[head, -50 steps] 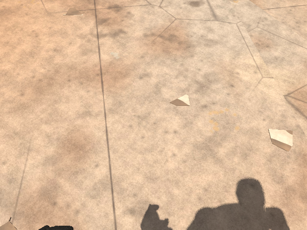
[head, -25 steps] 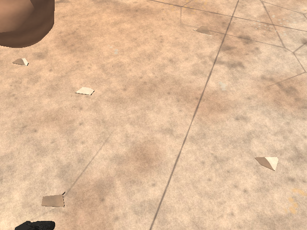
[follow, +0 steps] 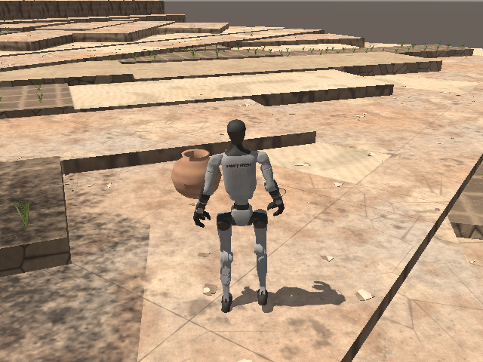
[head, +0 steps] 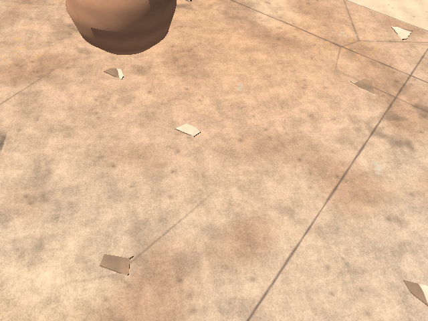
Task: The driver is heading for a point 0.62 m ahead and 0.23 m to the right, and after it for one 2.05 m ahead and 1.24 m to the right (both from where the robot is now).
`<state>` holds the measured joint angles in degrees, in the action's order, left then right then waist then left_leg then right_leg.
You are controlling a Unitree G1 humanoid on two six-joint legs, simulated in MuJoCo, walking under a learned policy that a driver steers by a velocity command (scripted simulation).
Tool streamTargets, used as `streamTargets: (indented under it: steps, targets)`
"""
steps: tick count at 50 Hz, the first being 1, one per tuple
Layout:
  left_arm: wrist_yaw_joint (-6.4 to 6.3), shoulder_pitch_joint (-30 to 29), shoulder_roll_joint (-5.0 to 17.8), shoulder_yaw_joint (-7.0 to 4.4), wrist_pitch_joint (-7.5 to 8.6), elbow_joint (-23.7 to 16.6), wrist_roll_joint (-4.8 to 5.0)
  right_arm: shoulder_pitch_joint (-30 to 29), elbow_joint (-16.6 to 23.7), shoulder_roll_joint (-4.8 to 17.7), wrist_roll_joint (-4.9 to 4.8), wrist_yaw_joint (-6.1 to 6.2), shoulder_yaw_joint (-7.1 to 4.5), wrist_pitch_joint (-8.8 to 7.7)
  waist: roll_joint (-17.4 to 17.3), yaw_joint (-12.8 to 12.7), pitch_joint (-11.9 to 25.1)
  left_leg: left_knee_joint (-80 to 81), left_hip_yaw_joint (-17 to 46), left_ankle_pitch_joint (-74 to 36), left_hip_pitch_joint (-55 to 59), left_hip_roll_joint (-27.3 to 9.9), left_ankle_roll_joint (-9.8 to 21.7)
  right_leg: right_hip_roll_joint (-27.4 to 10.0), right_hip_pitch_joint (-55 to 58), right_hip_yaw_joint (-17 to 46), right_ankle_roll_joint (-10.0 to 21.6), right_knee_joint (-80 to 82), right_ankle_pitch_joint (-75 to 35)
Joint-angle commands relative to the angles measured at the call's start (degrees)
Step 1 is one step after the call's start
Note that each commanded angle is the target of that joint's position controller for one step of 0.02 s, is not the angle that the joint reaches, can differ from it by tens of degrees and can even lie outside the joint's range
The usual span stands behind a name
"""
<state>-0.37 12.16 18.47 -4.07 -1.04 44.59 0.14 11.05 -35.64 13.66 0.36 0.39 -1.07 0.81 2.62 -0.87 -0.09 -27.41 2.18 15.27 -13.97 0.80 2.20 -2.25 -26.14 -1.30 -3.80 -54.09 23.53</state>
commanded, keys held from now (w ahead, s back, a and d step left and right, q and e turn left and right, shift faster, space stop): w+shift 0.56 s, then w+e+shift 0.36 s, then e+shift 0.08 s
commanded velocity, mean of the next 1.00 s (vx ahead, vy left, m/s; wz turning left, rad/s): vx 0.80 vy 0.00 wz -0.20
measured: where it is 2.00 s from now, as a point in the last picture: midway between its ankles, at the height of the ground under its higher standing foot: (245, 199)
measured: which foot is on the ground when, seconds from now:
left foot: down 0.00-0.26, up 0.28-0.70, down 0.72-1.00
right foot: up 0.00-0.26, down 0.28-0.74, up 0.76-1.00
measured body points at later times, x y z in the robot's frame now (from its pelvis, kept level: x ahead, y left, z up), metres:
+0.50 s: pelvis +0.17 -0.05 +0.00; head +0.18 -0.07 +0.45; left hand +0.16 +0.22 -0.11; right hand +0.34 -0.30 -0.10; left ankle +0.25 +0.10 -0.66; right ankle +0.08 -0.14 -0.74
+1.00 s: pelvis +0.57 -0.03 +0.00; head +0.59 -0.03 +0.44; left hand +0.80 +0.19 -0.10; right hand +0.49 -0.30 -0.13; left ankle +0.50 +0.08 -0.74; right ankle +0.66 -0.17 -0.66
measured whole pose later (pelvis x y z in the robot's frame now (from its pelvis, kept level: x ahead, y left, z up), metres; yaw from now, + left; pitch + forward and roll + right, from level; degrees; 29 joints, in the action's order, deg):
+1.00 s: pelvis +0.57 -0.03 +0.00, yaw -16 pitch +0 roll +2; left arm 3.5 8.1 18.3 -3.2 0.2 42.8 -1.4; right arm 24.5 -51.1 16.8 1.4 -0.2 -3.3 -6.0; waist 2.2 1.7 -1.5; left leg -17.4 -13.9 18.6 1.2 1.0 0.8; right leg -5.7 -43.3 -2.5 4.8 -63.2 3.2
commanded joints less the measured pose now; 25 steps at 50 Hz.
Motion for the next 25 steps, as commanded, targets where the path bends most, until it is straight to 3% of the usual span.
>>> streamTargets:
  steps: [1,3,5,8,9,10,11,12,13,14,15,16,17,18,19,21,25]
  targets:
    - [0.7,-5.7,5.1,-1.2,2.1,-5.5,1.47,4.5,1.0,11.2,-0.83,0.46,-3.64,-1.53,-13.5,3.9,-0.6,17.8,20.2,21.9,8.6,-14.6,10.5,-1.3,-13.0,1.1,1.4,0.2,-4.6]
    - [1.13,-7.9,4.3,-0.8,3.91,-6.2,1.42,5.1,0.7,11.0,-0.73,0.72,-3.77,-2.77,-11.9,4.2,-1.9,19.0,20.4,19.3,10.2,-15.5,10.3,-1.8,-13.4,1.9,3.1,7.0,-6.6]
    - [1.54,-8.0,3.3,-0.4,5.36,-6.1,1.17,5.7,0.3,11.7,-1.28,0.75,-4.16,-3.82,-11.2,4.3,-1.1,19.1,18.7,16.3,10.2,-15.5,10.0,-1.6,-10.4,1.6,4.0,12.3,-7.8]
    - [2.1,-7.7,2.7,0.21,6.3,-6.2,1.58,5.1,0.4,12.7,-1.92,0.03,-4.54,-4.55,-11.0,3.6,-1.9,19.0,16.0,14.7,4.4,-14.7,10.2,-0.7,-3.3,0.0,4.6,17.7,-7.8]
    - [3.41,-6.5,2.1,0.37,3.32,-5.9,-3.61,6.9,-1.4,13.1,1.86,-1.3,-4.64,-4.01,-12.1,3.2,-0.1,19.0,12.5,18.4,2.7,-11.3,9.2,2.0,2.1,-4.0,4.5,19.6,-4.4]
    - [3.8,-6.1,2.3,0.25,2.3,-6.2,-3.28,6.2,-1.5,12.7,1.89,-1.89,-4.71,-3.72,-12.5,2.7,-1.7,18.4,11.6,18.8,-1.2,-10.8,8.9,2.5,6.0,-4.9,4.7,21.0,-5.9]
    - [3.74,-3.9,2.2,0.3,2.12,-5.9,-2.58,4.9,-1.5,12.4,1.19,-2.12,-4.65,-3.5,-10.6,0.8,-2.1,16.7,10.8,19.9,-5.3,-10.4,8.3,2.9,11.5,-5.7,5.1,23.5,-8.6]
    - [3.41,0.4,2.7,0.19,2.39,-4.6,-2.4,3.9,-1.6,11.8,0.95,-2.03,-4.51,-3.38,-8.0,-1.7,-2.1,13.0,9.9,21.2,-10.4,-9.4,7.7,3.5,18.6,-6.0,5.5,24.7,-8.2]
    - [2.75,8.6,4.1,-0.25,3.14,-2.2,-2.18,2.1,-1.3,10.0,1.3,-1.77,-3.91,-3.56,-3.5,-5.7,-1.0,5.5,8.1,19.7,-17.5,-7.6,6.8,2.1,28.8,-3.6,6.3,25.6,-5.7]
    - [1.72,19.9,8.9,-1.3,4.16,0.1,-3.08,-1.8,0.3,5.4,1.75,-1.69,-2.49,-4.0,9.8,-11.5,1.5,-17.1,1.0,14.3,-25.6,-1.1,4.4,-9.4,37.2,12.5,8.1,34.3,9.8]
    - [1.31,21.5,16.0,-2.72,4.57,-0.3,-3.22,-4.3,4.4,3.1,1.1,-1.41,-1.7,-4.81,16.5,-10.8,1.0,-32.3,1.5,15.8,-40.5,5.4,3.6,-20.9,38.9,39.3,12.7,45.8,29.1]
    - [1.03,15.9,13.5,-2.43,4.27,-1.5,-2.98,-4.0,4.1,5.9,1.74,-1.24,-2.13,-4.8,6.7,-7.4,-1.2,-39.8,7.1,8.9,-44.7,1.2,4.1,-22.5,35.6,43.1,15.4,45.8,31.2]
    - [1.22,11.3,10.0,-1.43,4.42,-2.5,-2.2,-4.2,3.2,7.8,2.03,-1.76,-2.59,-4.82,2.2,-4.5,-2.3,-40.1,6.4,3.2,-44.0,-1.7,3.6,-19.6,32.4,35.9,14.2,43.5,25.3]
    - [1.49,8.7,7.7,-0.74,4.76,-2.9,-1.98,-1.3,1.6,8.6,2.17,-2.51,-2.73,-4.85,1.4,-1.8,-1.1,-38.2,4.8,0.0,-39.2,-3.7,2.5,-15.7,29.1,29.0,12.6,43.6,19.9]
    - [1.38,7.2,6.4,-0.22,5.1,-3.4,-1.75,0.5,0.3,9.0,2.65,-3.23,-2.87,-4.52,2.7,-0.3,-0.5,-36.8,2.8,-1.5,-35.4,-5.0,1.1,-13.2,26.0,24.6,12.0,45.3,16.9]
    - [1.31,8.7,5.2,0.25,6.03,-2.1,-1.47,-0.3,0.0,8.1,2.9,-4.1,-2.51,-3.38,4.0,-0.2,-2.7,-37.0,0.4,-6.2,-33.9,-5.7,-0.8,-10.3,21.6,19.2,12.9,48.8,11.3]
    - [1.73,14.3,4.1,0.28,6.75,0.8,-0.61,-8.6,2.1,6.7,2.21,-4.29,-1.6,-2.84,1.2,-1.9,-7.2,-27.6,-2.8,-12.7,-36.8,-6.3,-1.8,-8.2,22.7,11.5,14.3,52.4,-2.4]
